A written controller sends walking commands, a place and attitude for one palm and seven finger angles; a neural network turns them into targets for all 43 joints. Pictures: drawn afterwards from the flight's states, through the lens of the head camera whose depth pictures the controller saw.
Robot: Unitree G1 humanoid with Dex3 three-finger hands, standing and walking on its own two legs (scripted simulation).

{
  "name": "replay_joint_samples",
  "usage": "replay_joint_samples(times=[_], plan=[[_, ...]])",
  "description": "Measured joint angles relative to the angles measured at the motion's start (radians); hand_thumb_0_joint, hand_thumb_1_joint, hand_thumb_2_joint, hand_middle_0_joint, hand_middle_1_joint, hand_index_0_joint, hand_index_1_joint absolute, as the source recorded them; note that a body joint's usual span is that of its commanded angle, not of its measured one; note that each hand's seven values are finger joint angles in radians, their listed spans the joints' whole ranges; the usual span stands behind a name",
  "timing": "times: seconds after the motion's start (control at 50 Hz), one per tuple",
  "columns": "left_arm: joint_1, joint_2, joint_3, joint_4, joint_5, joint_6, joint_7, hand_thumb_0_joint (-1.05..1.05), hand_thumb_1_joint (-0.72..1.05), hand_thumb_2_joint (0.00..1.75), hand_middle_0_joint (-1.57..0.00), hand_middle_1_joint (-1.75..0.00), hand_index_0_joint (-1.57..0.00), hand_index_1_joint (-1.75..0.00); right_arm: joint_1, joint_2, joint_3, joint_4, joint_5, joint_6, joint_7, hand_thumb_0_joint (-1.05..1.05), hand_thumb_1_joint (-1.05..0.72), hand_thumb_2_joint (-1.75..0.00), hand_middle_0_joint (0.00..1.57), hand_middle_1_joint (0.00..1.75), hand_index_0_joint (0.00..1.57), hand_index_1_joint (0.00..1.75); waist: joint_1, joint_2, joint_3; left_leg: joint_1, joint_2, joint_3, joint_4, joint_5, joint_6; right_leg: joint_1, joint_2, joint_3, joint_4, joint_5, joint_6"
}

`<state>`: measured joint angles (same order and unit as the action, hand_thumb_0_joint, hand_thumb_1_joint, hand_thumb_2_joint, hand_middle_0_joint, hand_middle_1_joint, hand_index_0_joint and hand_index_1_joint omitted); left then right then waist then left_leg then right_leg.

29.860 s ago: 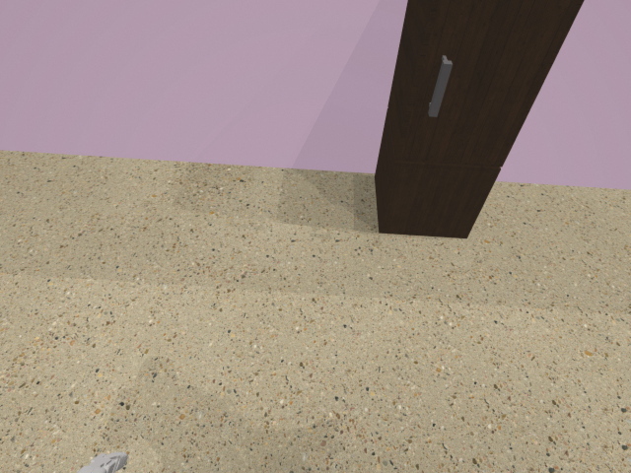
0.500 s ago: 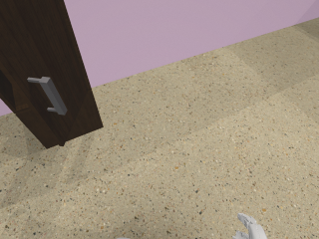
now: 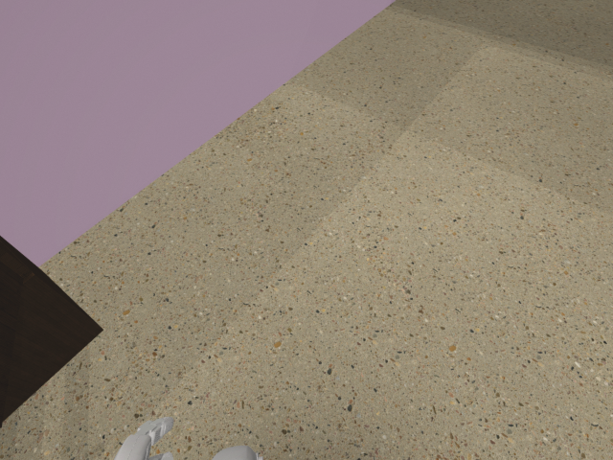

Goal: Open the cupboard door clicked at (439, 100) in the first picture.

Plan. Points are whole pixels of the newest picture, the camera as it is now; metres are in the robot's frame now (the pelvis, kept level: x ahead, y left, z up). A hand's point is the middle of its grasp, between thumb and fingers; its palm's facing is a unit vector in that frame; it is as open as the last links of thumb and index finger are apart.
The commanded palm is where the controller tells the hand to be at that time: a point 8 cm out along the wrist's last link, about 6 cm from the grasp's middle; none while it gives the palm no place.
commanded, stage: walk to a spot facing it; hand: left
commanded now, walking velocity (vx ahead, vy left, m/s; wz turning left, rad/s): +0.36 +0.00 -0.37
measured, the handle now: out of the picture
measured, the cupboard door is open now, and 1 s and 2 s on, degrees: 55 55 55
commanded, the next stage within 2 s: turn to face it in 1.44 s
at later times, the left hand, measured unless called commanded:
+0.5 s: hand (202, 352) +0.30 +0.19 -0.16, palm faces -0.17 -0.97 -0.17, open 7.4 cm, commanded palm none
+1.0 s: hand (282, 261) +0.48 +0.06 -0.15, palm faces -0.20 -0.96 -0.20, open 7.2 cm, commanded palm none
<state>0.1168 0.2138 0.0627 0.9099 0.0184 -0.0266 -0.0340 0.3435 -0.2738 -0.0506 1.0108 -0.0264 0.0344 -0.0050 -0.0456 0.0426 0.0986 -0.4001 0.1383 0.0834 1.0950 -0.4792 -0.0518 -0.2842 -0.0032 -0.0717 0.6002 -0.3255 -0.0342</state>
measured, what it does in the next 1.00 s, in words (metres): walks ahead: left foot, then right foot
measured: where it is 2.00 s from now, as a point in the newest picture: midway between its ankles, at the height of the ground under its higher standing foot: (373, 272)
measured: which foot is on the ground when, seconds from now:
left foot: up 0.00-0.26, down 0.28-0.72, up 0.74-1.00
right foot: down 0.00-0.28, up 0.30-0.70, down 0.72-1.00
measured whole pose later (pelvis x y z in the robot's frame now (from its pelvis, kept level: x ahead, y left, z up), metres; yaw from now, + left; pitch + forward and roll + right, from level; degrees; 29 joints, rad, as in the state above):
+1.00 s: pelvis +0.42 -0.11 +0.02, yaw -15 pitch +0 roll +0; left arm 0.30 0.17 0.06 1.09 0.02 -0.09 0.00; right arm 0.20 -0.16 -0.06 1.03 -0.03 -0.02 0.01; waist -0.02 0.00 0.04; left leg -0.58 0.13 0.08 0.96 -0.21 -0.03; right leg -0.08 0.02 -0.16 0.35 -0.28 -0.07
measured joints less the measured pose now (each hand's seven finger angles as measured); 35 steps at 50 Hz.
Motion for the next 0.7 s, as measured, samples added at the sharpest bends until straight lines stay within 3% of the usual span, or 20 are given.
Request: replay_joint_samples(times=[0.06,0.14,0.26,0.28,0.32,0.38,0.44,0.5,0.56,0.64,0.7], plan=[[0.044,-0.016,-0.006,0.021,0.004,-0.003,0.01,0.0,0.91,0.9,-0.2,-0.3,-0.2,-0.29,-0.051,0.016,-0.004,-0.02,-0.006,-0.005,0.007,0.01,-0.91,-0.9,0.2,0.3,0.2,0.29,0.004,-0.021,-0.011,-0.089,-0.009,-0.006,-0.02,0.085,-0.009,0.07,0.012,0.031,-0.087,0.02,0.001],[0.101,-0.026,-0.005,0.064,0.006,-0.006,0.009,0.0,0.91,0.9,-0.2,-0.3,-0.2,-0.3,-0.116,0.048,-0.003,-0.066,-0.006,-0.028,0.018,0.01,-0.91,-0.9,0.2,0.3,0.2,0.29,0.013,-0.041,-0.023,-0.143,-0.02,-0.021,-0.167,0.19,-0.013,0.146,0.027,0.069,-0.167,0.024,-0.001],[0.169,-0.017,0.004,0.116,0.005,-0.004,0.006,0.0,0.91,0.9,-0.2,-0.3,-0.2,-0.3,-0.159,0.082,0.008,-0.098,-0.003,-0.068,0.023,0.0,-0.91,-0.9,0.2,0.3,0.2,0.3,0.042,-0.059,-0.041,-0.049,-0.061,-0.006,-0.464,0.256,0.003,0.229,0.031,0.099,-0.146,-0.075,0.022],[0.184,-0.017,0.007,0.12,0.003,-0.002,0.007,0.0,0.91,0.9,-0.2,-0.3,-0.2,-0.3,-0.158,0.081,0.011,-0.103,-0.005,-0.081,0.021,0.0,-0.91,-0.9,0.2,0.3,0.2,0.3,0.047,-0.057,-0.049,-0.018,-0.066,-0.006,-0.512,0.276,0.022,0.217,0.034,0.107,-0.09,-0.114,0.022],[0.186,-0.007,0.013,0.137,-0.002,0.009,0.008,0.0,0.91,0.9,-0.2,-0.3,-0.2,-0.3,-0.166,0.093,0.016,-0.102,-0.018,-0.102,0.01,0.0,-0.91,-0.9,0.2,0.3,0.2,0.3,0.048,-0.075,-0.047,-0.022,-0.069,0.021,-0.448,0.267,0.063,0.116,0.028,0.111,0.186,-0.172,0.003],[0.168,0.005,0.018,0.146,0.008,0.015,0.003,0.0,0.91,0.9,-0.2,-0.3,-0.2,-0.29,-0.136,0.113,0.028,-0.099,-0.023,-0.104,0.001,0.0,-0.91,-0.9,0.21,0.3,0.2,0.3,0.045,-0.088,-0.05,0.036,-0.067,0.057,-0.471,0.211,0.076,-0.068,0.013,0.08,0.55,-0.104,-0.011],[0.13,0.007,0.021,0.126,0.015,0.013,-0.006,0.01,0.91,0.9,-0.2,-0.3,-0.2,-0.29,-0.085,0.126,0.027,-0.065,-0.019,-0.11,-0.016,0.0,-0.92,-0.9,0.21,0.3,0.2,0.3,0.046,-0.084,-0.048,0.121,-0.07,0.077,-0.58,0.229,0.066,-0.202,-0.026,0.05,0.636,0.007,0.002],[0.097,-0.002,0.017,0.1,0.014,0.012,-0.009,0.01,0.91,0.9,-0.2,-0.3,-0.2,-0.29,-0.032,0.118,0.025,-0.021,-0.014,-0.111,-0.019,0.0,-0.93,-0.9,0.21,0.3,0.2,0.3,0.049,-0.075,-0.047,0.207,-0.07,0.103,-0.68,0.242,0.06,-0.279,-0.06,0.038,0.544,0.07,0.017],[0.065,-0.015,0.01,0.087,0.013,0.016,-0.012,0.0,0.91,0.9,-0.2,-0.3,-0.2,-0.29,0.016,0.109,0.022,0.018,-0.013,-0.101,-0.013,0.0,-0.93,-0.9,0.21,0.3,0.2,0.3,0.038,-0.062,-0.044,0.277,-0.065,0.127,-0.733,0.227,0.045,-0.291,-0.087,0.016,0.347,0.107,0.024],[0.02,-0.026,0.002,0.086,0.012,0.019,-0.017,0.0,0.91,0.9,-0.2,-0.3,-0.2,-0.29,0.07,0.105,0.021,0.058,-0.016,-0.087,-0.006,0.0,-0.92,-0.9,0.21,0.3,0.2,0.3,0.007,-0.054,-0.035,0.349,-0.056,0.156,-0.739,0.168,0.013,-0.248,-0.091,-0.015,0.128,0.132,0.019],[-0.001,-0.028,-0.003,0.083,0.013,0.005,-0.019,0.0,0.91,0.9,-0.2,-0.3,-0.2,-0.29,0.115,0.108,0.023,0.086,-0.014,-0.076,-0.002,0.0,-0.91,-0.9,0.21,0.3,0.2,0.3,-0.007,-0.047,-0.034,0.377,-0.031,0.163,-0.666,0.083,-0.023,-0.16,-0.067,-0.044,0.009,0.13,-0.001]])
